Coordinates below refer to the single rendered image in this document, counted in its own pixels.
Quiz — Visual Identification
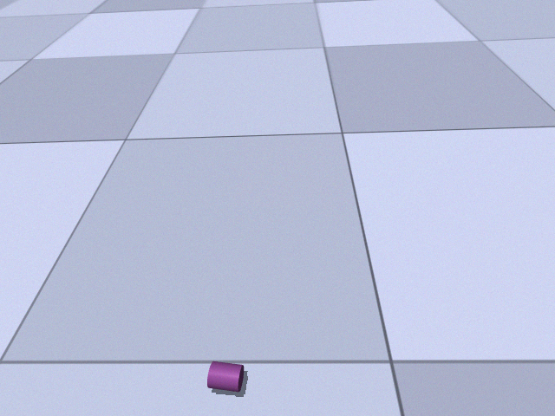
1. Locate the can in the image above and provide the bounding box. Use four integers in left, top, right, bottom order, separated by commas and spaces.
207, 361, 244, 392

